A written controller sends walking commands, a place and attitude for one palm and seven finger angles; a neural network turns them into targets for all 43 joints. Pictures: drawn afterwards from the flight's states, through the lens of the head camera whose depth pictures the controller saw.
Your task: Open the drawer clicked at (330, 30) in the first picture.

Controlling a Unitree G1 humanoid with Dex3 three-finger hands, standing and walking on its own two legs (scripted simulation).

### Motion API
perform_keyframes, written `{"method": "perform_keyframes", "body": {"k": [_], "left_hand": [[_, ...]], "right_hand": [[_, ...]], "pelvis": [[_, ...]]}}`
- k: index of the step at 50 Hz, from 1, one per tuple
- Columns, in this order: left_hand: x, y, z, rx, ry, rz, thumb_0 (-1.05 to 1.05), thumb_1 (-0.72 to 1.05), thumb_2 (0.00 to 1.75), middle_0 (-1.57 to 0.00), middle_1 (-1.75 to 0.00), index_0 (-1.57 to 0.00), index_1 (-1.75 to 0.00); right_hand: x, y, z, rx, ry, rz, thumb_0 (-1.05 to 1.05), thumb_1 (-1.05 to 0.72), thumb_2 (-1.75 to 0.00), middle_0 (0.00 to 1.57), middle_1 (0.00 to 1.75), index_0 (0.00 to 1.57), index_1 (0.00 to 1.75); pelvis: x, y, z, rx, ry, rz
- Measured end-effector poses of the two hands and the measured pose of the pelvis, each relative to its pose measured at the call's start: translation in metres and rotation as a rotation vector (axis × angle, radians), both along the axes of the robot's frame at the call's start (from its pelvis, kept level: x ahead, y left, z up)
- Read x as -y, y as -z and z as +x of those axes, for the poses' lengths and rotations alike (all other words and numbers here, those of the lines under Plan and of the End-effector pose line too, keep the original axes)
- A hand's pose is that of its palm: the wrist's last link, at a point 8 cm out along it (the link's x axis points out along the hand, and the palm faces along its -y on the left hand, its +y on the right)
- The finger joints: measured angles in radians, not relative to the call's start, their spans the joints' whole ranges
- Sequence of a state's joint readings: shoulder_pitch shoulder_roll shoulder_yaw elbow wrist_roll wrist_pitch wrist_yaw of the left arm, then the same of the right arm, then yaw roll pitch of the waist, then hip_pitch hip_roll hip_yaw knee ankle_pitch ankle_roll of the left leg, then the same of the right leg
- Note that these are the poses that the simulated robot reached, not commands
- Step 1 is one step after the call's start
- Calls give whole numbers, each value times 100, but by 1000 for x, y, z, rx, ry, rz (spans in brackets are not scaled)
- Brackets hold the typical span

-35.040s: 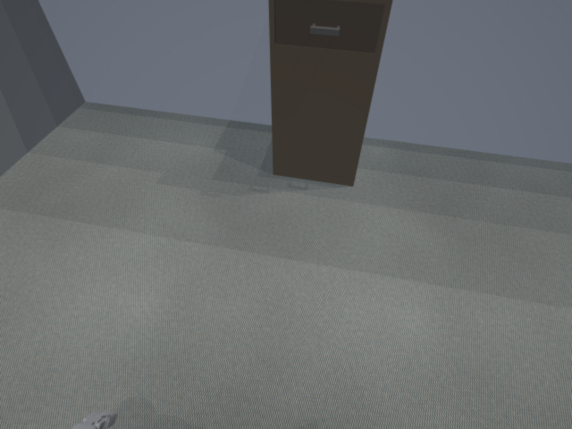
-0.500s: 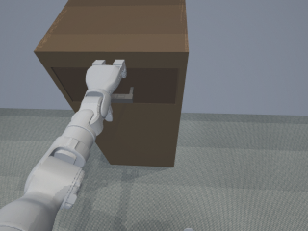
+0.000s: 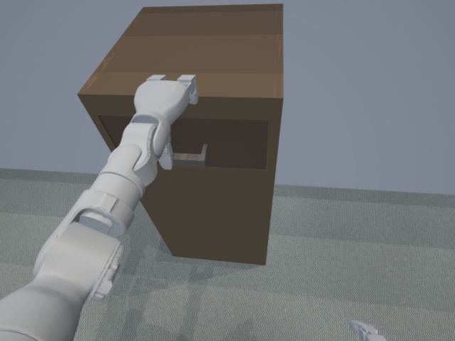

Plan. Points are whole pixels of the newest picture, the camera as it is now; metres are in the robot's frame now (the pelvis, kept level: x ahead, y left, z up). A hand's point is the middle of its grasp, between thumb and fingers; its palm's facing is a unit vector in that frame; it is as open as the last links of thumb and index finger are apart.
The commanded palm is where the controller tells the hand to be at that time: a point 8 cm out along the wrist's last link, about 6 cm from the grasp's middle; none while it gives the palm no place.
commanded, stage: lift the hand off the handle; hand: left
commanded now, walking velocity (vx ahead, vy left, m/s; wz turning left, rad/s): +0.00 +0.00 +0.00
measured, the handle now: (185, 153) +0.52 +0.12 +0.00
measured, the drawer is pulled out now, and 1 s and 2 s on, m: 0.00 0.00 0.00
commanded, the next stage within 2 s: draw the hand back to the body in 0.06 s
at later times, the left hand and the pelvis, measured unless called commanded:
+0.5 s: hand (130, 154) +0.40 +0.17 +0.13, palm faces +0.07 -0.04 -1.00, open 13.8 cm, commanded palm +0.36 +0.18 +0.20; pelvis +0.00 +0.01 +0.01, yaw -1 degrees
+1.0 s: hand (87, 194) +0.28 +0.19 +0.18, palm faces +0.18 -0.95 -0.25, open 13.2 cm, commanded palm +0.24 +0.24 +0.19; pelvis +0.00 +0.01 +0.01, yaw +1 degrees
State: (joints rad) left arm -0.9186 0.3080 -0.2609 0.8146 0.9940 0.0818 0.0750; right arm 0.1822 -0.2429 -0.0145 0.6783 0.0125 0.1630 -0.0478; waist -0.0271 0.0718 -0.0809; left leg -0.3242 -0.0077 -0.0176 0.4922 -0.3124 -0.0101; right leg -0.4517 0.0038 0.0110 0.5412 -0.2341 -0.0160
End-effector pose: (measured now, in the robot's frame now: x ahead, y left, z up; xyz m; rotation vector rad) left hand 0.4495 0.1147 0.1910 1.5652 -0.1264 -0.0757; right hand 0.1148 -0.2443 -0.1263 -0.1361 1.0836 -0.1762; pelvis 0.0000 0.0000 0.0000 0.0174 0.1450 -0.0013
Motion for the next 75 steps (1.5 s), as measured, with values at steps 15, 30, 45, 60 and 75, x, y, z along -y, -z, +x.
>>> {"method": "perform_keyframes", "body": {"k": [15, 30, 45, 60, 75], "left_hand": [[-14, 1, -14, -27, 37, -35, 0, -49, 30, -33, -120, -32, -120], [-81, 7, -106, 19, -39, -34, -1, -49, 30, -32, -120, -32, -120], [-105, 5, -174, 101, 61, -1033, -1, -44, 32, -32, -117, -32, -117], [-150, 2, -242, 315, -76, -1238, -1, -3, 50, -28, -89, -28, -90], [-170, 4, -320, 340, -246, -1104, 0, 49, 73, -24, -56, -24, -56]], "right_hand": [[8, -2, -27, -41, 30, -15, 1, -91, -90, 20, 30, 20, 30], [-27, -30, 49, 160, -104, 23, 1, -91, -90, 20, 30, 20, 30], [-85, -67, 93, 379, -245, 53, 1, -91, -90, 20, 30, 20, 30], [-43, -51, 50, 315, -198, -42, 1, -90, -90, 20, 30, 20, 30], [-37, -64, 66, 452, -193, -44, 1, -91, -90, 20, 30, 20, 30]], "pelvis": [[-3, -2, -3, 11, 21, -1], [-14, -6, -7, 97, 0, -9], [-17, -9, -7, 186, -19, -21], [-12, -9, 6, 194, -15, -31], [-4, -6, -3, 203, -18, -29]]}}
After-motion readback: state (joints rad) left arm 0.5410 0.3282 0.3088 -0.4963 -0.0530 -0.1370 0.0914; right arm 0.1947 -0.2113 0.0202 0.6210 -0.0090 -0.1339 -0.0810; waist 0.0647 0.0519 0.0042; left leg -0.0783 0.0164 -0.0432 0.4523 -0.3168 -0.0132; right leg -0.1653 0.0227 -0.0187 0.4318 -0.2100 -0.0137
